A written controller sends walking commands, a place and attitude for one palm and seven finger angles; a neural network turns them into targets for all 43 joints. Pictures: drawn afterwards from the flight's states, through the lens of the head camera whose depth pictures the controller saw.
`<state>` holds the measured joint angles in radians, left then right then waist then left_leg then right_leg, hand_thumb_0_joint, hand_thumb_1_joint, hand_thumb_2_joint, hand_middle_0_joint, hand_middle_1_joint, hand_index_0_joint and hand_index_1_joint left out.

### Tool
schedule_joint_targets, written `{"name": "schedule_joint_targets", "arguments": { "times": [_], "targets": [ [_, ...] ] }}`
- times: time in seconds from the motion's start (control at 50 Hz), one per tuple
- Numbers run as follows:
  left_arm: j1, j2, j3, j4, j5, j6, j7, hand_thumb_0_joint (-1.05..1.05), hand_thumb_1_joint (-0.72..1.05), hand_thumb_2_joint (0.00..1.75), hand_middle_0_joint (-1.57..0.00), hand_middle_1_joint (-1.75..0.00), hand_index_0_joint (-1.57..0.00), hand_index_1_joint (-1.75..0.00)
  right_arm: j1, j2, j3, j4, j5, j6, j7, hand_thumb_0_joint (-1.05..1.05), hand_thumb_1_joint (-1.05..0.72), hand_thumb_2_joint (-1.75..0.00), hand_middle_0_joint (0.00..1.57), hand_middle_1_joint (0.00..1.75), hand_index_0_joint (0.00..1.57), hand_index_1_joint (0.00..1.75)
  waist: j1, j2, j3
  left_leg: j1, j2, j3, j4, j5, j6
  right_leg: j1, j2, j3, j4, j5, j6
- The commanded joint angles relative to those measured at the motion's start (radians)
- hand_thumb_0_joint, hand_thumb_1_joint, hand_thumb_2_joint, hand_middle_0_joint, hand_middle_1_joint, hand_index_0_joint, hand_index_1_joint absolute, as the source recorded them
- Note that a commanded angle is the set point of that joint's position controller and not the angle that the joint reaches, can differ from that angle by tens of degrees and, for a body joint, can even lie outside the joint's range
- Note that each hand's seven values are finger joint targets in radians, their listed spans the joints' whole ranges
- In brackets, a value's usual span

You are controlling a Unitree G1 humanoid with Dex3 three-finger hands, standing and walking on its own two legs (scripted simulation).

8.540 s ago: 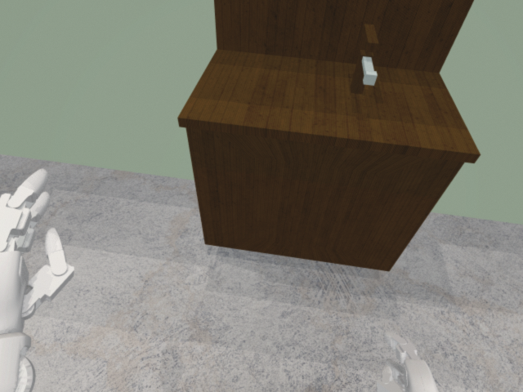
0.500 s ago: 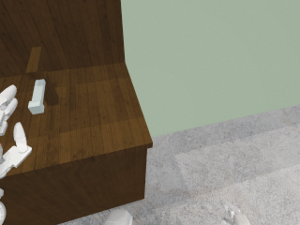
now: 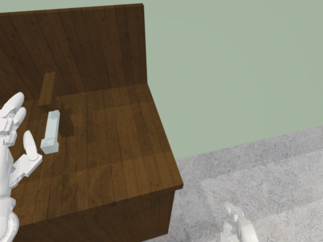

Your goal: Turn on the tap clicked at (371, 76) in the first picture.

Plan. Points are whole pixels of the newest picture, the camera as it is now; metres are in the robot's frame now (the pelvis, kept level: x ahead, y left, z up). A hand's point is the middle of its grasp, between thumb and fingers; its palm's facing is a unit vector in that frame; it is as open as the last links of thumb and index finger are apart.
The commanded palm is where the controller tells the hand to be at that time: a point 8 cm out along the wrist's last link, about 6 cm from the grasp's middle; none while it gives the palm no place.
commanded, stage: come to a stop and stand still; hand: left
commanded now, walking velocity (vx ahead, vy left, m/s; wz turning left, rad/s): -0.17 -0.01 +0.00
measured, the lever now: (49, 145) +0.30 +0.30 +0.09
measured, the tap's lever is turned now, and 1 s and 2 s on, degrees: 0 0 0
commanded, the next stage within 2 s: look again from close up in 1.14 s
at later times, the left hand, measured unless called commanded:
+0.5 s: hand (26, 166) +0.21 +0.26 +0.16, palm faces +0.36 -0.86 -0.36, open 7.4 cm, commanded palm +0.14 +0.30 +0.18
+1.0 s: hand (13, 162) +0.21 +0.30 +0.16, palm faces +0.37 -0.86 -0.34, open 7.4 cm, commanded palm +0.15 +0.33 +0.18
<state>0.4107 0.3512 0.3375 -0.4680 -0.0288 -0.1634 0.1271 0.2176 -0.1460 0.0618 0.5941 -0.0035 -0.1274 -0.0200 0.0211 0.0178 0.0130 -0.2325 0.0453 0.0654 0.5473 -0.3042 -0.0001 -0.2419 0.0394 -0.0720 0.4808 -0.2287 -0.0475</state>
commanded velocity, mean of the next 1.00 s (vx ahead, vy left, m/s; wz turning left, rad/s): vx -0.02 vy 0.00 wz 0.00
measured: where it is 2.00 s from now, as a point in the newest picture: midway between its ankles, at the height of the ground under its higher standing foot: outside the picture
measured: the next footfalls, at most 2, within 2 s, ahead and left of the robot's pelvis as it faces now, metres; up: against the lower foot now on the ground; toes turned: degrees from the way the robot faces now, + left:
none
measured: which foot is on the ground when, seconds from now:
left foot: down 0.00-1.00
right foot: down 0.00-1.00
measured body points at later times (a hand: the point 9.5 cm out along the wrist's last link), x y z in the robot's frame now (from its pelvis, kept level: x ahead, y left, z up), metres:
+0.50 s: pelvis -0.03 +0.02 +0.00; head +0.00 +0.03 +0.45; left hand +0.18 +0.31 +0.18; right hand +0.14 -0.22 -0.07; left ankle -0.01 +0.11 -0.74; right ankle +0.02 -0.09 -0.74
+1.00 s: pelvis -0.01 +0.05 +0.00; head +0.01 +0.08 +0.45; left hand +0.19 +0.34 +0.17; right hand +0.19 -0.16 -0.05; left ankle -0.01 +0.11 -0.74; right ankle +0.02 -0.09 -0.74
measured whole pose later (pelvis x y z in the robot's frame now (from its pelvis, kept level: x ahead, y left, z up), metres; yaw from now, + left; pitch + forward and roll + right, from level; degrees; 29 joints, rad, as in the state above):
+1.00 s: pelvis -0.01 +0.05 +0.00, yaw +1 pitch -1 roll -1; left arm 0.40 0.36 0.34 -0.44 -0.03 -0.22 0.09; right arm 0.18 -0.18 0.03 0.56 0.00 -0.16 -0.01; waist 0.02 -0.05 0.05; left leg -0.20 -0.02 0.08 0.48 -0.27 0.07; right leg -0.21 -0.02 -0.05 0.42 -0.19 0.02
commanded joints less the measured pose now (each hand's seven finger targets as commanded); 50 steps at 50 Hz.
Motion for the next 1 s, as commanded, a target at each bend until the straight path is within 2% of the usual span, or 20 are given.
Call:
{"name": "schedule_joint_targets", "arguments": {
  "times": [0.0, 0.1, 0.24, 0.26, 0.28, 0.3, 0.32, 0.34, 0.36, 0.4, 0.48, 0.52, 0.54, 0.62, 0.7, 0.76, 0.84, 0.86, 0.94, 0.98],
  "targets": [
    [-0.046, 0.170, 0.124, -0.182, -0.021, -0.048, 0.032, 0.00, 0.90, 0.90, -0.20, -0.30, -0.20, -0.30, -0.075, -0.154, -0.086, -0.147, 0.006, -0.046, -0.031, 0.00, -0.90, -0.90, 0.20, 0.30, 0.20, 0.30, -0.015, -0.050, -0.203, 0.037, 0.014, -0.050, -0.034, 0.343, -0.027, 0.145, -0.162, 0.194, -0.058, 0.591, -0.029],
    [-0.014, 0.185, 0.140, -0.215, -0.026, -0.041, 0.037, 0.00, 0.90, 0.90, -0.20, -0.30, -0.20, -0.30, -0.108, -0.155, -0.082, -0.170, 0.006, -0.013, -0.055, 0.00, -0.90, -0.90, 0.20, 0.30, 0.20, 0.30, -0.007, 0.010, -0.226, 0.060, 0.061, -0.065, -0.107, 0.444, -0.008, 0.157, -0.103, 0.127, -0.048, 0.476, 0.028],
    [-0.013, 0.172, 0.106, -0.242, -0.023, -0.026, 0.047, 0.00, 0.90, 0.90, -0.20, -0.30, -0.20, -0.30, -0.121, -0.169, -0.090, -0.173, 0.007, -0.008, -0.070, 0.00, -0.90, -0.90, 0.20, 0.30, 0.20, 0.30, -0.008, 0.047, -0.169, 0.016, 0.034, -0.066, -0.168, 0.225, -0.001, 0.142, -0.100, 0.144, -0.121, 0.287, 0.029],
    [-1.111, 1.003, 0.676, -0.475, 0.152, -0.164, 0.026, 0.00, 0.90, 0.90, -0.20, -0.30, -0.20, -0.30, 0.083, -0.197, -0.107, -0.133, -0.037, -0.066, -0.048, 0.00, -0.90, -0.90, 0.20, 0.30, 0.20, 0.30, -0.009, -0.137, 0.109, -0.132, 0.044, -0.020, -0.014, 0.200, 0.021, -0.091, -0.130, 0.174, -0.253, 0.234, 0.156],
    [-0.475, 0.376, 0.307, 0.196, 0.042, -0.105, -0.029, 0.00, 0.90, 0.90, -0.20, -0.30, -0.20, -0.30, -0.045, -0.098, -0.075, -0.077, -0.004, -0.054, -0.039, 0.00, -0.90, -0.90, 0.20, 0.30, 0.20, 0.30, 0.006, -0.094, -0.142, -0.009, -0.042, -0.045, -0.057, 0.204, 0.033, 0.015, -0.182, 0.178, -0.180, 0.217, 0.005],
    [-0.208, 0.268, 0.218, 0.091, -0.001, -0.107, -0.027, 0.00, 0.90, 0.90, -0.20, -0.30, -0.20, -0.30, -0.044, -0.142, -0.110, -0.167, 0.015, -0.061, -0.033, 0.00, -0.90, -0.90, 0.20, 0.30, 0.20, 0.30, 0.047, -0.057, -0.048, 0.006, -0.005, -0.036, -0.056, 0.181, 0.007, 0.014, -0.167, 0.264, -0.215, 0.255, 0.033],
    [-0.159, 0.181, 0.131, 0.093, -0.017, -0.109, -0.030, 0.00, 0.90, 0.90, -0.20, -0.30, -0.20, -0.30, -0.032, -0.182, -0.119, -0.167, 0.019, -0.069, -0.024, 0.00, -0.90, -0.90, 0.20, 0.30, 0.20, 0.30, 0.024, 0.019, -0.116, 0.031, -0.019, -0.034, -0.096, 0.145, 0.008, 0.075, -0.180, 0.251, -0.170, 0.211, 0.011],
    [-0.106, 0.081, 0.040, 0.046, -0.042, -0.122, -0.039, 0.00, 0.90, 0.90, -0.20, -0.30, -0.20, -0.30, -0.071, -0.169, -0.119, -0.158, 0.032, -0.076, -0.015, 0.00, -0.90, -0.90, 0.20, 0.30, 0.20, 0.30, 0.016, 0.169, -0.170, 0.082, 0.005, -0.037, -0.138, 0.168, 0.020, 0.088, -0.162, 0.205, -0.109, 0.184, 0.011],
    [-0.096, 0.128, 0.049, -0.083, -0.037, -0.133, -0.032, 0.00, 0.90, 0.90, -0.20, -0.30, -0.20, -0.30, -0.052, -0.193, -0.119, -0.173, 0.024, -0.077, -0.003, 0.00, -0.90, -0.90, 0.20, 0.30, 0.20, 0.30, 0.020, 0.198, -0.180, 0.060, 0.031, -0.060, -0.160, 0.177, 0.026, 0.101, -0.138, 0.182, -0.080, 0.138, 0.027],
    [-0.044, 0.124, 0.023, -0.173, -0.031, -0.140, -0.025, 0.00, 0.90, 0.90, -0.20, -0.30, -0.20, -0.30, -0.078, -0.184, -0.107, -0.185, 0.024, -0.082, 0.011, 0.00, -0.90, -0.90, 0.20, 0.30, 0.20, 0.30, 0.030, 0.178, -0.144, -0.064, 0.069, -0.098, -0.219, 0.078, 0.046, 0.152, -0.112, 0.144, -0.027, 0.047, 0.038],
    [-0.038, 0.223, 0.136, -0.198, -0.018, -0.133, 0.001, 0.00, 0.90, 0.90, -0.20, -0.30, -0.20, -0.30, -0.087, -0.183, -0.104, -0.201, 0.025, -0.089, -0.002, 0.00, -0.90, -0.90, 0.20, 0.30, 0.20, 0.30, 0.024, -0.088, -0.078, -0.141, 0.056, -0.122, -0.234, -0.118, 0.047, 0.121, -0.095, 0.129, -0.078, -0.108, 0.040],
    [-0.071, 0.245, 0.181, -0.193, -0.024, -0.136, 0.003, 0.00, 0.90, 0.90, -0.20, -0.30, -0.20, -0.30, -0.082, -0.182, -0.103, -0.202, 0.021, -0.093, -0.015, 0.00, -0.90, -0.90, 0.20, 0.30, 0.20, 0.30, 0.012, -0.138, -0.046, -0.097, 0.031, -0.124, -0.201, -0.116, 0.041, 0.041, -0.109, 0.161, -0.147, -0.185, 0.032],
    [-0.123, 0.289, 0.223, -0.217, -0.023, -0.137, 0.008, 0.00, 0.90, 0.90, -0.20, -0.30, -0.20, -0.30, -0.097, -0.188, -0.101, -0.193, 0.017, -0.089, -0.023, 0.00, -0.90, -0.90, 0.20, 0.30, 0.20, 0.30, 0.005, -0.083, -0.029, -0.080, 0.031, -0.128, -0.210, -0.120, 0.039, 0.008, -0.108, 0.161, -0.153, -0.205, 0.030],
    [-0.182, 0.218, 0.165, -0.190, -0.016, -0.152, 0.003, 0.00, 0.90, 0.90, -0.20, -0.30, -0.20, -0.30, -0.076, -0.173, -0.093, -0.171, 0.016, -0.109, -0.028, 0.00, -0.90, -0.90, 0.20, 0.30, 0.20, 0.30, 0.007, 0.103, -0.057, -0.095, 0.061, -0.148, -0.260, -0.117, 0.051, 0.096, -0.089, 0.128, -0.065, -0.070, 0.027],
    [-0.179, 0.146, 0.083, -0.203, -0.004, -0.155, -0.007, 0.00, 0.90, 0.90, -0.20, -0.30, -0.20, -0.30, -0.065, -0.172, -0.094, -0.151, 0.014, -0.133, -0.014, 0.00, -0.90, -0.90, 0.20, 0.30, 0.20, 0.30, 0.006, 0.109, -0.096, -0.049, 0.067, -0.138, -0.241, 0.037, 0.036, 0.141, -0.090, 0.100, -0.028, 0.079, 0.027],
    [-0.127, 0.111, 0.051, -0.176, 0.000, -0.140, -0.010, 0.00, 0.90, 0.90, -0.20, -0.30, -0.20, -0.30, -0.061, -0.175, -0.095, -0.141, 0.011, -0.128, -0.001, 0.00, -0.90, -0.90, 0.20, 0.30, 0.20, 0.30, 0.003, 0.033, -0.101, -0.024, 0.062, -0.131, -0.213, 0.178, 0.011, 0.141, -0.089, 0.082, -0.035, 0.151, 0.032],
    [-0.079, 0.162, 0.114, -0.156, -0.002, -0.123, -0.003, 0.00, 0.90, 0.90, -0.20, -0.30, -0.20, -0.30, -0.084, -0.176, -0.098, -0.146, 0.013, -0.099, -0.001, 0.00, -0.90, -0.90, 0.20, 0.30, 0.20, 0.30, 0.004, 0.020, -0.083, -0.014, 0.052, -0.115, -0.197, 0.245, -0.014, 0.132, -0.092, 0.083, -0.051, 0.188, 0.031],
    [-0.076, 0.140, 0.098, -0.141, -0.006, -0.122, -0.007, 0.00, 0.90, 0.90, -0.20, -0.30, -0.20, -0.30, -0.076, -0.176, -0.094, -0.149, 0.008, -0.087, -0.001, 0.00, -0.90, -0.90, 0.20, 0.30, 0.20, 0.30, -0.001, 0.008, -0.077, -0.035, 0.049, -0.120, -0.199, 0.243, -0.013, 0.140, -0.091, 0.078, -0.058, 0.190, 0.030],
    [-0.100, 0.203, 0.160, -0.234, -0.015, -0.127, -0.002, 0.00, 0.90, 0.90, -0.20, -0.30, -0.20, -0.30, -0.102, -0.170, -0.096, -0.172, 0.014, -0.070, -0.012, 0.00, -0.90, -0.90, 0.20, 0.30, 0.20, 0.30, -0.001, 0.061, -0.115, 0.014, 0.044, -0.110, -0.186, 0.295, -0.019, 0.156, -0.095, 0.084, -0.051, 0.237, 0.026],
    [-0.087, 0.186, 0.142, -0.253, -0.021, -0.131, -0.006, 0.00, 0.90, 0.90, -0.20, -0.30, -0.20, -0.30, -0.092, -0.168, -0.097, -0.182, 0.011, -0.063, -0.013, 0.00, -0.90, -0.90, 0.20, 0.30, 0.20, 0.30, -0.001, 0.078, -0.126, 0.009, 0.047, -0.115, -0.179, 0.332, -0.015, 0.183, -0.095, 0.075, -0.048, 0.264, 0.026]
  ]
}}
